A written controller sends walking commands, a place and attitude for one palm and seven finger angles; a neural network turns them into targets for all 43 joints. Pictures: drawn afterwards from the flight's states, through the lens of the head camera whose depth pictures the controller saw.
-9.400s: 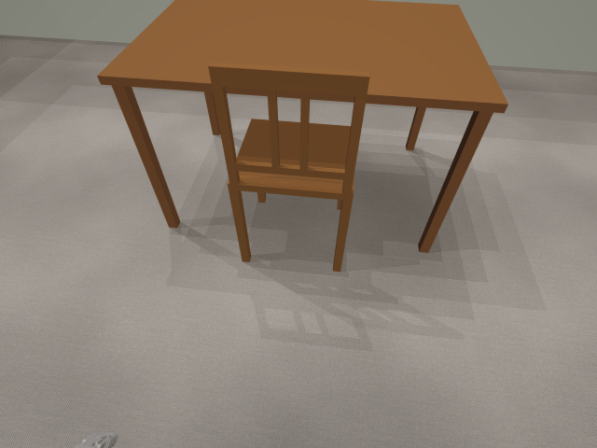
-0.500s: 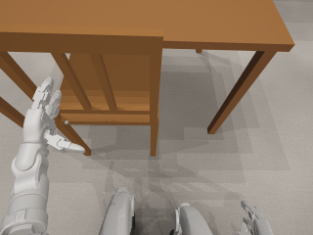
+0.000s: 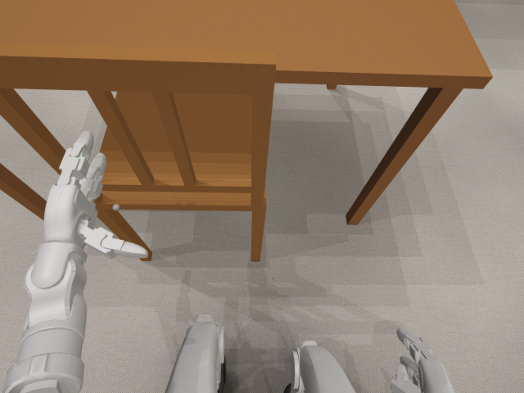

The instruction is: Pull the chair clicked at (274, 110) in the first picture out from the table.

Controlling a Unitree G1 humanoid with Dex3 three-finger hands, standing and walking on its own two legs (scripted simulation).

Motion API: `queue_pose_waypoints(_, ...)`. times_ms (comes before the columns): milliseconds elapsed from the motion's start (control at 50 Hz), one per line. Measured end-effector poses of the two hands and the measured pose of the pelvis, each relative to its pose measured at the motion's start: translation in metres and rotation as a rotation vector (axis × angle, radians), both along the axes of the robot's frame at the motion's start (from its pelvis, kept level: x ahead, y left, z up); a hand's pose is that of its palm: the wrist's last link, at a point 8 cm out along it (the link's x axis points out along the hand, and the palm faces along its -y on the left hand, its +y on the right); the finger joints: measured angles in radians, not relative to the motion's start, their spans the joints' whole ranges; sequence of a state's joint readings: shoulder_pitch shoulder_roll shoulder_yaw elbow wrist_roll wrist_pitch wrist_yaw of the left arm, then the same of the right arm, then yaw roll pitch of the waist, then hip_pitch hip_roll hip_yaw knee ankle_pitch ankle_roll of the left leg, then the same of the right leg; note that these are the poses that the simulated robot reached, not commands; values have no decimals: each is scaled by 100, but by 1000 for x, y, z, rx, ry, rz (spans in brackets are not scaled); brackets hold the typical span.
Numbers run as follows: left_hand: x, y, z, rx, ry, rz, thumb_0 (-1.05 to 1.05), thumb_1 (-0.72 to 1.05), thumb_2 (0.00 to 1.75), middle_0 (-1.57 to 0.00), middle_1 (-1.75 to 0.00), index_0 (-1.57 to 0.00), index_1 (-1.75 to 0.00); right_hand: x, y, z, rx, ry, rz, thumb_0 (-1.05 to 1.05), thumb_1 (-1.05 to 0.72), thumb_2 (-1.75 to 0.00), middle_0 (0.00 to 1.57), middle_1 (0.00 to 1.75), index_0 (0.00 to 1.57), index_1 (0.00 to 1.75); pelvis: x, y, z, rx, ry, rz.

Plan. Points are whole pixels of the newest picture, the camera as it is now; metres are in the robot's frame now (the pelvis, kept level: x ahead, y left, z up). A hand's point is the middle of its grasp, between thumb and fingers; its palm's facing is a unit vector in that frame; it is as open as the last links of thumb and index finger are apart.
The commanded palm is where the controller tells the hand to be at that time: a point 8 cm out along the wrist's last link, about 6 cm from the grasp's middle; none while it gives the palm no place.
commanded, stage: aim the fingers beside a spindle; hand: left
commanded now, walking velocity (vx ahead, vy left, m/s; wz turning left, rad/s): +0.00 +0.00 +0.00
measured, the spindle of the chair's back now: (127, 142) +0.50 +0.25 +0.01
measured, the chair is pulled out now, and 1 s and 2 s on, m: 0.00 0.00 0.00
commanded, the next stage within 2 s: push the fingers through the gap in 0.04 s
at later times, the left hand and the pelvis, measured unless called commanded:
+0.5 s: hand (119, 191) +0.39 +0.23 +0.03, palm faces +0.06 -1.00 -0.05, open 16.9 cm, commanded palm +0.37 +0.27 +0.03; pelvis +0.00 -0.01 +0.00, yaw +0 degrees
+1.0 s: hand (117, 169) +0.43 +0.24 +0.03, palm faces +0.07 -1.00 -0.04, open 16.9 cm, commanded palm +0.42 +0.28 +0.03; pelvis +0.00 +0.00 -0.01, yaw -1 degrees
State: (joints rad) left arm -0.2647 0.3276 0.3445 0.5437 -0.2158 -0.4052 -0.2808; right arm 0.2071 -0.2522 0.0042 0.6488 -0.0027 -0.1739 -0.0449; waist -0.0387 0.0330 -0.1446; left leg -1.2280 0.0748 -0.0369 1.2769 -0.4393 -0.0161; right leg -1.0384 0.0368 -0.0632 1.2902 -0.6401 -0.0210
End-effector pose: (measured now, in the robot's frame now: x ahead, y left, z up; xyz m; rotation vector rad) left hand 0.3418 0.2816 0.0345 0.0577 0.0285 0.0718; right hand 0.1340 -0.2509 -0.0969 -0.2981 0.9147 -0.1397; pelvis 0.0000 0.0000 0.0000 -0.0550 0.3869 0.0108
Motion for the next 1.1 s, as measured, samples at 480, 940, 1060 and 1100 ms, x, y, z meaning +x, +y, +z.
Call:
queue_pose_waypoints(480, 24, 1, 1, -5, -1, -10, -1, -50, 30, -6, -8, -6, -8, -12, -11, -8, -15, 42, -18, 1, -91, -90, 20, 30, 21, 30, -1, -5, -5, 1, 13, -3)
queue_pose_waypoints(940, 59, 13, -1, -19, 0, 5, -1, -50, 30, -6, -8, -6, -8, -53, -15, -14, -35, 158, -63, 1, -91, -90, 20, 30, 21, 30, -3, 1, -9, -11, 38, -12)
queue_pose_waypoints(1060, 70, 13, 1, -14, -7, -6, -1, -50, 30, -6, -8, -6, -8, -59, -12, -14, -38, 179, -63, 1, -91, -90, 20, 30, 21, 30, -4, 3, -10, -16, 46, -9)
queue_pose_waypoints(1100, 74, 12, 1, -18, -3, -9, -1, -50, 30, -6, -8, -6, -8, -60, -11, -15, -39, 188, -64, 1, -91, -90, 20, 30, 21, 30, -4, 4, -10, -17, 49, -9)
